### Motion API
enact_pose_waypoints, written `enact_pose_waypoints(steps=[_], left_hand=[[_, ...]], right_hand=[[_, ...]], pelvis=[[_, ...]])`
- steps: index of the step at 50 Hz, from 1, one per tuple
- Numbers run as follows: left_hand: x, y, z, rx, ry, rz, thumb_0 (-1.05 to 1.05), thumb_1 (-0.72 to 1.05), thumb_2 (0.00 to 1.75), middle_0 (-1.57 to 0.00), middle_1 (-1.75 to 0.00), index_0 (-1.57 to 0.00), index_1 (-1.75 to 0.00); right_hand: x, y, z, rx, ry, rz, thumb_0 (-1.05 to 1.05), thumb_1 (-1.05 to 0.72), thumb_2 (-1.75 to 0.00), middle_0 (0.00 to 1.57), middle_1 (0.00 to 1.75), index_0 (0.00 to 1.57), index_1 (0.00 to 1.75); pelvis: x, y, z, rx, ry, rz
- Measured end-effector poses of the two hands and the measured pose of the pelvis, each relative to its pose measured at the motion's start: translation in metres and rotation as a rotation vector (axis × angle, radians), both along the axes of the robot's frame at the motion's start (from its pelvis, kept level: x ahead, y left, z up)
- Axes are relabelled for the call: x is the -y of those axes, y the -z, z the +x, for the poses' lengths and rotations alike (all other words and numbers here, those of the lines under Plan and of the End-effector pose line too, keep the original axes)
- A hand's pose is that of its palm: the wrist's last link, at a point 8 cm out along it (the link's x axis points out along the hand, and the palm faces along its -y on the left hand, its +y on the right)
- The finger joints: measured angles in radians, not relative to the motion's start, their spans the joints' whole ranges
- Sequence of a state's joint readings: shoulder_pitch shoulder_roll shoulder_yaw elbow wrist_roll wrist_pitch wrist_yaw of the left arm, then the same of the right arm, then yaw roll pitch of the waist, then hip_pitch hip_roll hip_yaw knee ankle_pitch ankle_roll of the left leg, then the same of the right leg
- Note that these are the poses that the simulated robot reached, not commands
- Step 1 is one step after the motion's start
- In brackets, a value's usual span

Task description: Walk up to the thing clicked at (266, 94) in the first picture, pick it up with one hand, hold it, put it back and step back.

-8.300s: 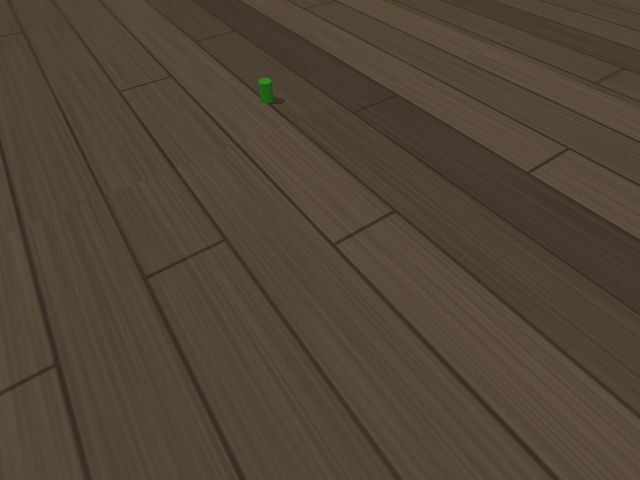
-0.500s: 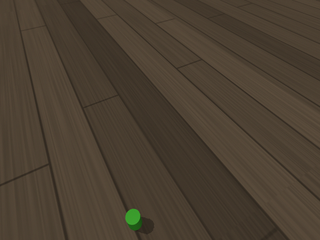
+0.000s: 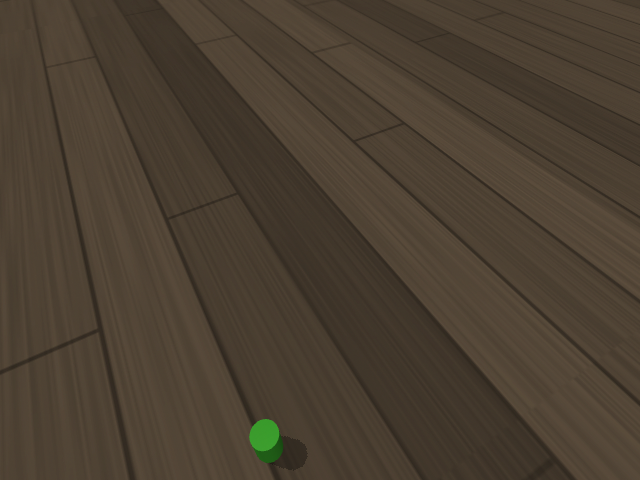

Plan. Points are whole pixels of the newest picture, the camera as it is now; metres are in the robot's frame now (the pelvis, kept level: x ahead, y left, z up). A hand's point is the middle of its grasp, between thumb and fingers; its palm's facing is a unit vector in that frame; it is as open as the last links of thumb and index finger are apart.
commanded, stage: stand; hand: left
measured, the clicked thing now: (267, 441) +0.38 +0.18 -0.72
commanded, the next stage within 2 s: go down in 1.42 s
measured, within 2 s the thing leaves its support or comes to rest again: neither
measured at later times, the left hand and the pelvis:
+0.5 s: hand out of the picture +0.07 +0.26 -0.16, palm faces -0.02 -0.94 -0.35, open 7.4 cm; pelvis +0.00 +0.00 +0.00, yaw +0 degrees
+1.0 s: hand out of the picture +0.07 +0.26 -0.16, palm faces -0.02 -0.94 -0.35, open 7.4 cm; pelvis +0.00 +0.00 +0.00, yaw +0 degrees
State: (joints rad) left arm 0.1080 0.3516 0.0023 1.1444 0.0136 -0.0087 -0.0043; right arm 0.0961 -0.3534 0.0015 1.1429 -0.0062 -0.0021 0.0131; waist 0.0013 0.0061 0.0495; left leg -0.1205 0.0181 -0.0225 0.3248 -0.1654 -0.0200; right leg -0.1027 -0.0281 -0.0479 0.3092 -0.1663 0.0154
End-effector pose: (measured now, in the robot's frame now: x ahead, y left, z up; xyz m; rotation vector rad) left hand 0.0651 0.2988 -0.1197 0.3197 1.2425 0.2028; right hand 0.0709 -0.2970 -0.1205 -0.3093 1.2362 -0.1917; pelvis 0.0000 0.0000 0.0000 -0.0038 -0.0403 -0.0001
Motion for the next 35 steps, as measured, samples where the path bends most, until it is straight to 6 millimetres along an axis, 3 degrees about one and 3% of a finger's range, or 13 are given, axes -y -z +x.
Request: enact_pose_waypoints(steps=[16, 35], left_hand=[[0.0004, 0.0001, -0.0052, -0.006, -0.004, 0.0, 0.01, 0.9, 0.9, -0.2, -0.3, -0.21, -0.3], [0.0015, 0.0005, 0.0002, 0.002, 0.001, -0.002, 0.01, 0.9, 0.9, -0.2, -0.3, -0.21, -0.3]], right_hand=[[0.0014, 0.0018, -0.0106, -0.021, 0.001, 0.0, 0.0, -0.91, -0.9, 0.2, 0.3, 0.2, 0.3], [0.0019, -0.0001, -0.0019, -0.008, -0.006, -0.004, 0.0, -0.91, -0.9, 0.2, 0.3, 0.2, 0.3]], pelvis=[[0.0009, 0.0002, -0.0016, 0.001, -0.001, 0.002], [0.0016, 0.0002, 0.002, -0.001, -0.002, -0.001]])
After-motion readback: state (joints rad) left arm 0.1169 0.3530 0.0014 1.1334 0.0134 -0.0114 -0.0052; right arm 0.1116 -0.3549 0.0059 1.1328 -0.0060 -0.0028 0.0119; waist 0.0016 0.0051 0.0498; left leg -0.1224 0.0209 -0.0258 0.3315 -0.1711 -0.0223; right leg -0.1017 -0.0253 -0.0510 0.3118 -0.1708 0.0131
